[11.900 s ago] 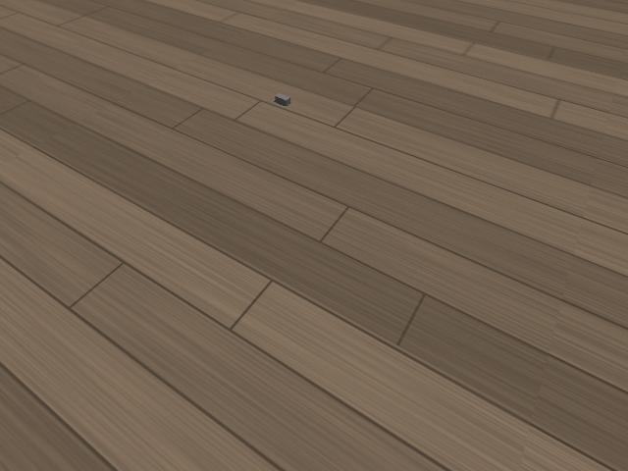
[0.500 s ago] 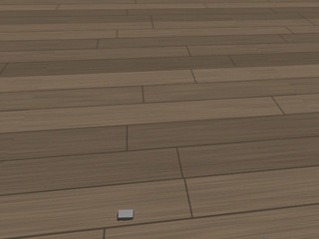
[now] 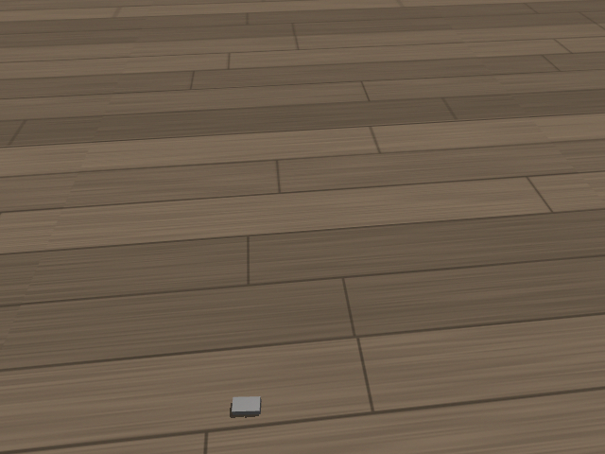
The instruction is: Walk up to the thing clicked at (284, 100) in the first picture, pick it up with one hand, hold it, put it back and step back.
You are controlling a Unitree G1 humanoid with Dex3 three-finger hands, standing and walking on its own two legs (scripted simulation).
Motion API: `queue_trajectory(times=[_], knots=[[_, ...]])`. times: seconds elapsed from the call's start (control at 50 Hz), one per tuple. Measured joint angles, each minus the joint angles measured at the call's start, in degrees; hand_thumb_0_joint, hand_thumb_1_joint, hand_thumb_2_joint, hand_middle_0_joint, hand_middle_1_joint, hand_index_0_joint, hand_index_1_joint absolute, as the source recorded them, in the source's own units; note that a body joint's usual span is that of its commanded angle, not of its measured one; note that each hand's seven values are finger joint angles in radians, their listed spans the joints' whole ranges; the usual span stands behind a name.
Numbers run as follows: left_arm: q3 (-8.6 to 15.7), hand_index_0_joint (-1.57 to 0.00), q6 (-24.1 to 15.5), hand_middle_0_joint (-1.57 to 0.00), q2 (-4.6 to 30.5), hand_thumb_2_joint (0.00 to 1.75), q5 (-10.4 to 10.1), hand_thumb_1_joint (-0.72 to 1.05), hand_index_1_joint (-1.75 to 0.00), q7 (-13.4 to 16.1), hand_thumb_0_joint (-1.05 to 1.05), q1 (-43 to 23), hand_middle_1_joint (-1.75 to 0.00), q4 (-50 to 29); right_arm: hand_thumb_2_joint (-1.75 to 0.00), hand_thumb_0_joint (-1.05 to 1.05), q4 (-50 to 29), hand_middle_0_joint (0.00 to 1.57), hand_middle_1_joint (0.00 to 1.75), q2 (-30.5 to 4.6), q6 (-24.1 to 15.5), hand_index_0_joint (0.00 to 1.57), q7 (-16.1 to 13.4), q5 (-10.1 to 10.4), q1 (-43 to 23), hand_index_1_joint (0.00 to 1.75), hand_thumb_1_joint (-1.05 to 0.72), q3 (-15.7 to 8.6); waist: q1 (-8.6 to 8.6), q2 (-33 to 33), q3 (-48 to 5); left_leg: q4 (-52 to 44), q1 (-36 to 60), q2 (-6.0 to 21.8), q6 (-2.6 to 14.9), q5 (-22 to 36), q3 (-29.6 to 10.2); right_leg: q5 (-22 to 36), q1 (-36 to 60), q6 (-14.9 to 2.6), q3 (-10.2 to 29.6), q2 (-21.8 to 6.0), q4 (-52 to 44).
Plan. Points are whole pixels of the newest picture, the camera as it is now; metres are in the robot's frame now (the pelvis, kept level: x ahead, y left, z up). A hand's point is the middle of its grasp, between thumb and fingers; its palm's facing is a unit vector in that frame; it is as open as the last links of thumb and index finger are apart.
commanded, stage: walk up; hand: left
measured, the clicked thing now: (246, 405) +0.39 +0.18 -0.77
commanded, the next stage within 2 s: stand in 0.10 s
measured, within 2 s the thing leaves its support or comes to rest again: neither
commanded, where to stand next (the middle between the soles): +0.04 +0.01 m, yaw +1 degrees
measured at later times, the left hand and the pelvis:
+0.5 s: hand out of the picture +0.10 +0.24 -0.16, palm faces -0.04 -0.94 -0.34, open 7.4 cm; pelvis +0.02 +0.00 +0.00, yaw +0 degrees
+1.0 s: hand out of the picture +0.09 +0.24 -0.16, palm faces -0.04 -0.94 -0.35, open 7.4 cm; pelvis +0.02 -0.01 +0.00, yaw +0 degrees
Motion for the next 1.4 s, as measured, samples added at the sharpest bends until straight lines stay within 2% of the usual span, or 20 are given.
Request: queue_trajectory(times=[0.36,1.4], knots=[[-0.9,-0.2,-0.4,-0.2,-0.2,0.9,0.0,0.91,-0.3,0.1,0.0,-0.5,-0.3,-1.5,-0.89,0.0,-0.2,0.2,0.3,-0.7,-0.8,0.2,-0.4,-0.3,-1.0,0.3,-0.9,0.3,-0.41,-1.2,-0.4,-0.8,0.8,0.0,-0.28,-0.6,0.2,-1.1,0.2,-0.21,0.2,0.0,0.2],[-1.1,-0.2,0.0,-0.2,0.3,0.9,0.0,0.91,-0.3,0.2,0.0,0.9,-0.3,-2.1,-0.89,0.0,0.0,0.2,0.3,-0.5,-0.3,0.2,-0.5,-0.2,0.2,0.3,-0.9,0.6,-0.25,-0.8,-0.1,-0.9,1.4,0.7,-1.04,-0.8,-0.1,-1.4,0.8,-1.0,0.0,0.7,0.2]])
